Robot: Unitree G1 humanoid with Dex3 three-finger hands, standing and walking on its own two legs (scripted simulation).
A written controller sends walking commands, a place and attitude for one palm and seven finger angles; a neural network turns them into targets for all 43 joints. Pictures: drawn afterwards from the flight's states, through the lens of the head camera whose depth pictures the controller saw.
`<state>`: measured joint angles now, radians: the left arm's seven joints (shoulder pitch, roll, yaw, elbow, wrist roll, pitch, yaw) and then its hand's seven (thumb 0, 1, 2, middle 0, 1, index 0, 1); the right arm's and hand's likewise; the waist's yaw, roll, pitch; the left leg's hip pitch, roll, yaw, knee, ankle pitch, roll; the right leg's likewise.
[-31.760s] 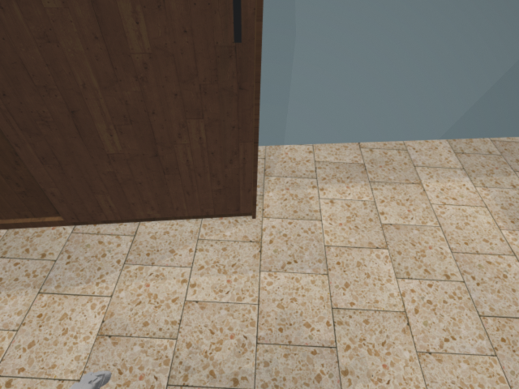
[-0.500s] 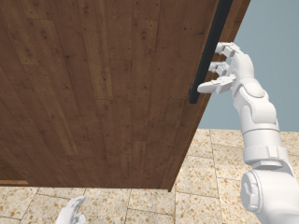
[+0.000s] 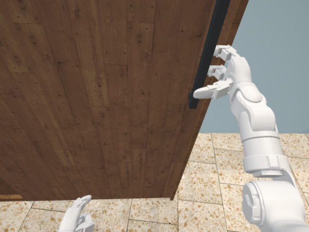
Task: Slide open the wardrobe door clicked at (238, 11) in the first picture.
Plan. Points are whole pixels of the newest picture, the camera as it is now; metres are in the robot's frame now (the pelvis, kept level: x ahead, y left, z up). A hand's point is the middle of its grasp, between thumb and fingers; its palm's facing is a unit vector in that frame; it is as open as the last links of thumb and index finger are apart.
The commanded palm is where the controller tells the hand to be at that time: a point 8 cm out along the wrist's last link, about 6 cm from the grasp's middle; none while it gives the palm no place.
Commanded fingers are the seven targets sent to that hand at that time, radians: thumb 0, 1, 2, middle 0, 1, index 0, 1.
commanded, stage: move the hooked fingers beside the handle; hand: right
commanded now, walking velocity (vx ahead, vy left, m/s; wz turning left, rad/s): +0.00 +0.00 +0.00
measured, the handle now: (203, 57) +0.47 -0.09 +0.26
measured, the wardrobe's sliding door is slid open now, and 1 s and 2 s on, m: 0.00 0.00 0.00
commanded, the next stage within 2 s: none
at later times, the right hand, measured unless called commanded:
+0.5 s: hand (209, 75) +0.42 -0.10 +0.24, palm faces -0.06 +1.00 -0.04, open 13.9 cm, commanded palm +0.40 -0.15 +0.24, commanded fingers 0.00 0.50 -0.30 0.30 1.20 0.30 1.20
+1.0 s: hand (208, 75) +0.42 -0.10 +0.24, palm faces -0.08 +1.00 -0.03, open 13.9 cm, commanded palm +0.40 -0.16 +0.24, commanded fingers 0.00 0.50 -0.30 0.30 1.20 0.30 1.20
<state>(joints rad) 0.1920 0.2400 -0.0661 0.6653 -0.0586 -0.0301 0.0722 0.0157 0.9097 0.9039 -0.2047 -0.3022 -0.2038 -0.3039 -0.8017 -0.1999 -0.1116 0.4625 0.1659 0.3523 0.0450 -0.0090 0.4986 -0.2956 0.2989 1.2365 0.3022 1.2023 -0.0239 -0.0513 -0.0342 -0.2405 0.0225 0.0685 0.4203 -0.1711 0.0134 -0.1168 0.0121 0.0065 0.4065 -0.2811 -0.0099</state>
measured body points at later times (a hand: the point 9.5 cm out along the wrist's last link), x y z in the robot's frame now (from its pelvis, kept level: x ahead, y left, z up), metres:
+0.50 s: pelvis +0.00 +0.00 +0.00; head -0.01 +0.01 +0.45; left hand +0.17 +0.21 -0.10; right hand +0.42 -0.15 +0.24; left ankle +0.03 +0.11 -0.74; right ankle -0.04 -0.11 -0.74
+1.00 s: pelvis +0.00 +0.00 +0.00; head -0.02 +0.03 +0.45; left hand +0.15 +0.23 -0.10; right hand +0.42 -0.15 +0.24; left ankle +0.03 +0.11 -0.74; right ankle -0.04 -0.11 -0.74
